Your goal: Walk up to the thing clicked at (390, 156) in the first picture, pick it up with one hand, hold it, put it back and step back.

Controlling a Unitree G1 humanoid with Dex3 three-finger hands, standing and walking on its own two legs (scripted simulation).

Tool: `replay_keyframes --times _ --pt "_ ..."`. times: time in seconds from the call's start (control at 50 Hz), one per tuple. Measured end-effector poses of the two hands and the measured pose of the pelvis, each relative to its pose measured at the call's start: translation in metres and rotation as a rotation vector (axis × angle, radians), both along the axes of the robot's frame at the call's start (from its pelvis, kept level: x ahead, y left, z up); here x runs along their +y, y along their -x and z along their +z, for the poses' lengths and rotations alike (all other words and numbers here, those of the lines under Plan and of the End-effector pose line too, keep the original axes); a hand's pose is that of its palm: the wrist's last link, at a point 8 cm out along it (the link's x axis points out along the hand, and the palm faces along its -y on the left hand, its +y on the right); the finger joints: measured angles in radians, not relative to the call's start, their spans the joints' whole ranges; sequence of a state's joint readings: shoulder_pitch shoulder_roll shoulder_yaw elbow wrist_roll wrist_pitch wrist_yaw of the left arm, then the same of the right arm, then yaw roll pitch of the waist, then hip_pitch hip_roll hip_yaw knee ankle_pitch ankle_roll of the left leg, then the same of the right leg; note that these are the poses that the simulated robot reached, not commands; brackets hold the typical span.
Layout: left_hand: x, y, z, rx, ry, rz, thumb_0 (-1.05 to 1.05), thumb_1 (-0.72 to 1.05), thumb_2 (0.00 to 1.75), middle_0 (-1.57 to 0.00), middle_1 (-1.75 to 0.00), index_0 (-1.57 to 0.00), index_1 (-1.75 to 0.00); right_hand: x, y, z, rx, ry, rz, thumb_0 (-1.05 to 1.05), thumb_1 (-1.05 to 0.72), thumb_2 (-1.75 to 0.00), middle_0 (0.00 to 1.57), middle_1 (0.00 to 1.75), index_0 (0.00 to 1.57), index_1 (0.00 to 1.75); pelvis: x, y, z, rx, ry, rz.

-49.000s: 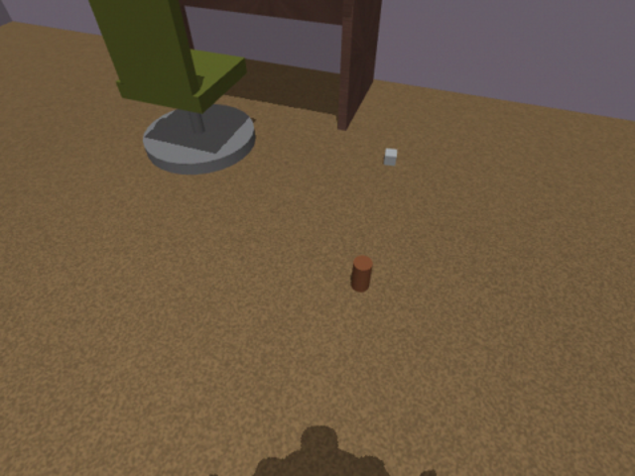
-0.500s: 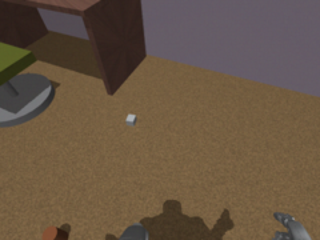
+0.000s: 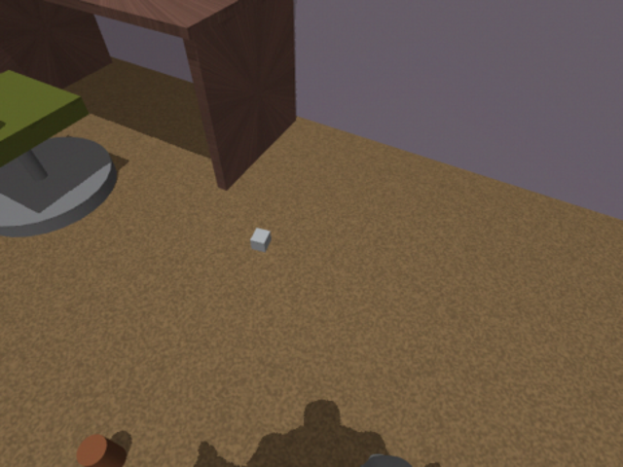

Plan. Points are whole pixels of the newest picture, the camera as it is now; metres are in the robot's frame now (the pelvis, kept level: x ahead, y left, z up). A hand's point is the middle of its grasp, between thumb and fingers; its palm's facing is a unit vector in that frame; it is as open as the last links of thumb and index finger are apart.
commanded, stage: step back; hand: left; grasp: from above
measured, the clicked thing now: (260, 240) +1.06 +0.19 -0.74
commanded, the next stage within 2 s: stand in 0.54 s
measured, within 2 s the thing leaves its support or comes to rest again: neither
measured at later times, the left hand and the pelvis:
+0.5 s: hand out of the picture +0.13 +0.28 -0.16, palm faces +0.04 -0.92 -0.38, open 7.4 cm; pelvis +0.03 +0.00 -0.01, yaw +2 degrees
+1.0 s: hand out of the picture +0.14 +0.24 -0.14, palm faces +0.02 -0.94 -0.33, open 7.4 cm; pelvis +0.06 -0.01 +0.01, yaw +2 degrees
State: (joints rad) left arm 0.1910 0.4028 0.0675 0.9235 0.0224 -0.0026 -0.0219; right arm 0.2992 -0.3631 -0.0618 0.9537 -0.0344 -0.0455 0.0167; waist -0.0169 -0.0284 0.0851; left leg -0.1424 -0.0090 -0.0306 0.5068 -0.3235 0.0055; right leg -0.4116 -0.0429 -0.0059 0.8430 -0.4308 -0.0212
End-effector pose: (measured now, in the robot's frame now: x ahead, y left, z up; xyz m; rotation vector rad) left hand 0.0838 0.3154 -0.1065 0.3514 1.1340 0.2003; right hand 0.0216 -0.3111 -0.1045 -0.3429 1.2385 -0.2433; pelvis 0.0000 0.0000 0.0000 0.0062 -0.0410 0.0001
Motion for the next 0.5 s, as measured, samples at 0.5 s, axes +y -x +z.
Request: replay_keyframes --times 0.5 --pt "0.002 -0.031 -0.011 0.016 -0.006 0.076 0.01 0.90 0.89 -0.20 -0.30 -0.20 -0.30 0.007 -0.044 -0.025 0.109 -0.015 0.039 0.00 -0.90 -0.90 0.20 0.30 0.20 0.30 0.003 -0.033 -0.010 0.021 0.008 0.034"
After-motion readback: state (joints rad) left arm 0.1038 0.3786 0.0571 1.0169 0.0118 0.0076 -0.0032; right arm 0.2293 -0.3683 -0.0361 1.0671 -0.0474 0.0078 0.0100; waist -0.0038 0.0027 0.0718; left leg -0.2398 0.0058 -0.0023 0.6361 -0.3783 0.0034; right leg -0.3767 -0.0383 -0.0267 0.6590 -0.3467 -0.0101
